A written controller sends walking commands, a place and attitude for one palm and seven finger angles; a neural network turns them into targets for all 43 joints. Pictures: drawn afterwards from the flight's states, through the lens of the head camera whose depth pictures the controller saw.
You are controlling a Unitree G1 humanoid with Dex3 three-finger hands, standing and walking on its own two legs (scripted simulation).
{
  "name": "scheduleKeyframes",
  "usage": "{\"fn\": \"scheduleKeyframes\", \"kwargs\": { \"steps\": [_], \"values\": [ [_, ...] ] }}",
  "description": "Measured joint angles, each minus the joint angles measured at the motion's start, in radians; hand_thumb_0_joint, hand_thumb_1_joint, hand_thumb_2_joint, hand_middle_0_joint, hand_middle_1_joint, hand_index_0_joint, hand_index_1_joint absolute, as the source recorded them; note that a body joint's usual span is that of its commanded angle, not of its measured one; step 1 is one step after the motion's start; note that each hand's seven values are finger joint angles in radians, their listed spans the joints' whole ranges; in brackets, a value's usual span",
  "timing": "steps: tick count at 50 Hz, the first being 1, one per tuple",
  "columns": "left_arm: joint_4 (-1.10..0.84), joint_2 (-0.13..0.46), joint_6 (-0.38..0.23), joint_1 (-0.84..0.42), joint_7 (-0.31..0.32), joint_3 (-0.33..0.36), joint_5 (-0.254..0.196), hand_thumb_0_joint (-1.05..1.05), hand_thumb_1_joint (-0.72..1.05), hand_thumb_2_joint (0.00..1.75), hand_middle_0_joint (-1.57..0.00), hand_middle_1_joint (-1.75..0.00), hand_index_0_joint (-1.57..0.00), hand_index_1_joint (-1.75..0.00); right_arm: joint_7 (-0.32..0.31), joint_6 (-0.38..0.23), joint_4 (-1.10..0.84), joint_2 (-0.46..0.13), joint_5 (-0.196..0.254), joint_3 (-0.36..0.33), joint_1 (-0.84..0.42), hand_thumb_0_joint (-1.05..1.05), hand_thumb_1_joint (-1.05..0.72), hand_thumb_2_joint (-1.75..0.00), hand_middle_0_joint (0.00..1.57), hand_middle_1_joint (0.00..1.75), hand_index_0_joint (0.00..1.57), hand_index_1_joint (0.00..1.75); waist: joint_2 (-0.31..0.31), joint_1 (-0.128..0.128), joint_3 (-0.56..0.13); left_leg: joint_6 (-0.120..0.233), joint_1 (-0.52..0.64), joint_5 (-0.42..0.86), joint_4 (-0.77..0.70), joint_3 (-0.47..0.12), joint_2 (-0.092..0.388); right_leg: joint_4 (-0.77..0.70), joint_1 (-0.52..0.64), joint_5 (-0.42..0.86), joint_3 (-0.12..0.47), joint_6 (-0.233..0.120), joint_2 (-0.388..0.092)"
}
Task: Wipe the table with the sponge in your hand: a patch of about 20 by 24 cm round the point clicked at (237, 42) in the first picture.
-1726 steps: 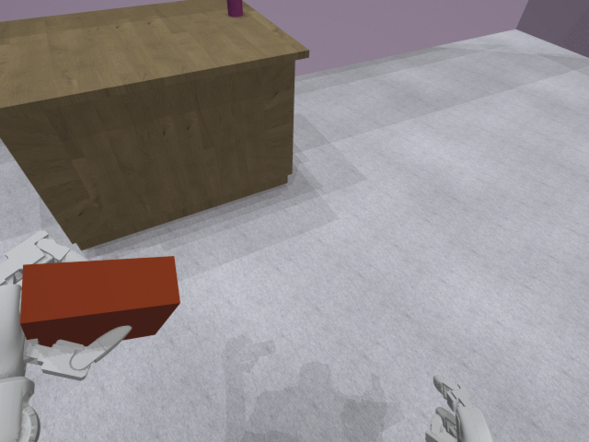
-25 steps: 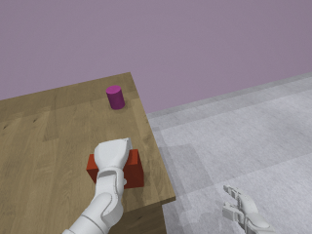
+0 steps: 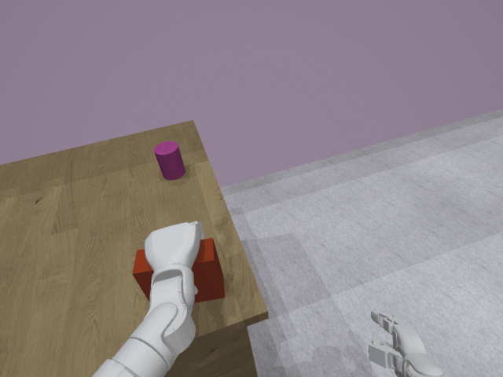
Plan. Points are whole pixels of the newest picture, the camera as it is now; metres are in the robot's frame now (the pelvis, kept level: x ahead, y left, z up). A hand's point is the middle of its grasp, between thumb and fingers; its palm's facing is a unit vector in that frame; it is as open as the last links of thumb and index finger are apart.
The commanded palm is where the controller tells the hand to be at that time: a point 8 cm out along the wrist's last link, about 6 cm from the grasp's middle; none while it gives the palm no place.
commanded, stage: wipe forward along the third lane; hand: left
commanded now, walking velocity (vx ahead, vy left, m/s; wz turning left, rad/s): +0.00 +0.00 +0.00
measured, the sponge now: (185, 281) +0.29 +0.17 -0.01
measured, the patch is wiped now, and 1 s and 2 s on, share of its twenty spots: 0.75 0.80 0.90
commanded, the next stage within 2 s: wipe back along the third lane in 1.46 s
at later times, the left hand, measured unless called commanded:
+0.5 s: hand (189, 243) +0.34 +0.17 +0.04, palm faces -0.04 -0.04 -1.00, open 9.3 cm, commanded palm +0.32 +0.17 +0.07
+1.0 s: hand (189, 220) +0.40 +0.19 +0.04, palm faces -0.08 -0.03 -1.00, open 9.3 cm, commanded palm +0.38 +0.20 +0.07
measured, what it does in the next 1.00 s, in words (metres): stands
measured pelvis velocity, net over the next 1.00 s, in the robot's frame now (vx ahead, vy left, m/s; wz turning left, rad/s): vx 0.00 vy -0.02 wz -0.01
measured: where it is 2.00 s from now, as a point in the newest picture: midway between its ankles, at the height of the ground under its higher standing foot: outside the picture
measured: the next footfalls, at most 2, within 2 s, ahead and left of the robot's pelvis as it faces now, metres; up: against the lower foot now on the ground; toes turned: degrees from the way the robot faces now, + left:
none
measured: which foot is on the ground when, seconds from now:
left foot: down 0.00-1.00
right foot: down 0.00-1.00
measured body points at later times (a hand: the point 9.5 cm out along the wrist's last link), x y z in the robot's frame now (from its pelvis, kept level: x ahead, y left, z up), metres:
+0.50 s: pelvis -0.02 -0.01 -0.01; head -0.03 -0.05 +0.44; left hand +0.34 +0.17 +0.09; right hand +0.18 -0.23 -0.12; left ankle +0.03 +0.14 -0.73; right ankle -0.01 -0.08 -0.73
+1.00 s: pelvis +0.00 -0.02 -0.01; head +0.01 -0.05 +0.44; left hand +0.40 +0.19 +0.09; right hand +0.12 -0.27 -0.14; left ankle +0.03 +0.14 -0.73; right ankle -0.01 -0.08 -0.73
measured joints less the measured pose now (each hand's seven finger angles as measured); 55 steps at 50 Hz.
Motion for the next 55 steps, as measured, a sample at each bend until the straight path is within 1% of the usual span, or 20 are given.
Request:
{"fn": "scheduleKeyframes", "kwargs": {
  "steps": [6, 14, 19, 23, 27, 31, 37, 44, 50, 55],
  "values": [
    [0.058, -0.011, -0.013, -0.042, -0.006, 0.021, 0.002, -0.01, -0.49, 1.12, -0.78, -1.46, -0.86, -1.40, -0.022, -0.004, 0.009, -0.001, 0.001, 0.001, 0.008, 0.01, -0.91, -0.89, 0.20, 0.30, 0.20, 0.29, -0.002, 0.000, -0.006, 0.001, -0.016, 0.007, -0.001, -0.002, 0.002, 0.002, -0.018, 0.006, -0.002, -0.003, 0.002],
    [0.187, -0.030, -0.036, -0.144, -0.001, 0.045, 0.009, -0.01, -0.53, 1.16, -0.81, -1.44, -0.88, -1.37, -0.048, -0.014, 0.022, 0.007, -0.001, 0.004, 0.024, 0.01, -0.91, -0.89, 0.20, 0.30, 0.20, 0.29, -0.005, -0.002, -0.015, 0.002, -0.058, 0.013, 0.014, -0.010, 0.002, 0.023, -0.060, 0.007, -0.010, -0.007, 0.003],
    [0.280, -0.035, -0.051, -0.219, 0.007, 0.060, 0.009, -0.01, -0.55, 1.18, -0.82, -1.43, -0.89, -1.37, -0.062, -0.018, 0.029, 0.014, -0.001, 0.008, 0.039, 0.01, -0.91, -0.89, 0.20, 0.30, 0.20, 0.29, -0.011, -0.010, -0.022, 0.002, -0.090, 0.014, 0.031, -0.015, 0.002, 0.042, -0.092, 0.006, -0.016, -0.010, 0.003],
    [0.357, -0.032, -0.064, -0.285, 0.018, 0.081, 0.002, 0.00, -0.56, 1.19, -0.82, -1.42, -0.89, -1.38, -0.073, -0.022, 0.034, 0.018, -0.004, 0.010, 0.050, 0.01, -0.91, -0.89, 0.20, 0.30, 0.20, 0.29, -0.014, -0.023, -0.023, 0.002, -0.117, 0.013, 0.045, -0.019, 0.002, 0.058, -0.119, 0.004, -0.019, -0.012, 0.004],
    [0.429, -0.024, -0.072, -0.344, 0.024, 0.104, -0.012, 0.00, -0.56, 1.19, -0.82, -1.42, -0.89, -1.38, -0.082, -0.022, 0.035, 0.018, -0.005, 0.012, 0.067, 0.01, -0.90, -0.89, 0.20, 0.30, 0.20, 0.29, -0.016, -0.039, -0.023, 0.002, -0.140, 0.012, 0.055, -0.020, 0.004, 0.069, -0.142, 0.003, -0.020, -0.014, 0.006],
    [0.507, -0.013, -0.084, -0.405, 0.030, 0.128, -0.014, 0.01, -0.57, 1.19, -0.82, -1.41, -0.88, -1.39, -0.089, -0.024, 0.040, 0.015, -0.009, 0.011, 0.085, 0.01, -0.90, -0.89, 0.20, 0.30, 0.20, 0.29, -0.017, -0.055, -0.022, 0.003, -0.163, 0.009, 0.065, -0.022, 0.007, 0.076, -0.165, 0.002, -0.022, -0.016, 0.009],
    [0.574, 0.013, -0.114, -0.448, 0.038, 0.175, -0.016, 0.00, -0.56, 1.19, -0.82, -1.41, -0.88, -1.40, -0.092, -0.022, 0.046, 0.009, -0.016, 0.005, 0.122, 0.01, -0.91, -0.89, 0.20, 0.30, 0.20, 0.29, -0.019, -0.073, -0.031, 0.009, -0.186, 0.001, 0.071, -0.016, 0.016, 0.073, -0.187, 0.004, -0.015, -0.019, 0.019],
    [0.599, 0.042, -0.141, -0.457, 0.037, 0.212, -0.017, 0.00, -0.56, 1.19, -0.82, -1.40, -0.88, -1.40, -0.091, -0.020, 0.048, -0.002, -0.018, -0.001, 0.154, 0.01, -0.91, -0.89, 0.20, 0.30, 0.20, 0.29, -0.020, -0.086, -0.037, 0.016, -0.192, -0.007, 0.067, -0.013, 0.024, 0.057, -0.190, 0.006, -0.010, -0.021, 0.028],
    [0.618, 0.064, -0.159, -0.477, 0.034, 0.227, -0.008, 0.00, -0.56, 1.18, -0.83, -1.40, -0.88, -1.40, -0.089, -0.025, 0.042, -0.003, -0.017, -0.004, 0.156, 0.01, -0.91, -0.89, 0.20, 0.30, 0.20, 0.29, -0.026, -0.095, -0.036, 0.017, -0.200, -0.008, 0.064, -0.014, 0.026, 0.047, -0.195, 0.008, -0.010, -0.022, 0.031],
    [0.641, 0.077, -0.170, -0.499, 0.031, 0.239, -0.008, 0.00, -0.56, 1.18, -0.83, -1.41, -0.89, -1.40, -0.088, -0.029, 0.036, -0.003, -0.017, -0.001, 0.148, 0.01, -0.91, -0.89, 0.20, 0.30, 0.20, 0.29, -0.028, -0.100, -0.036, 0.019, -0.209, -0.010, 0.064, -0.016, 0.028, 0.039, -0.200, 0.009, -0.011, -0.021, 0.033]
  ]
}}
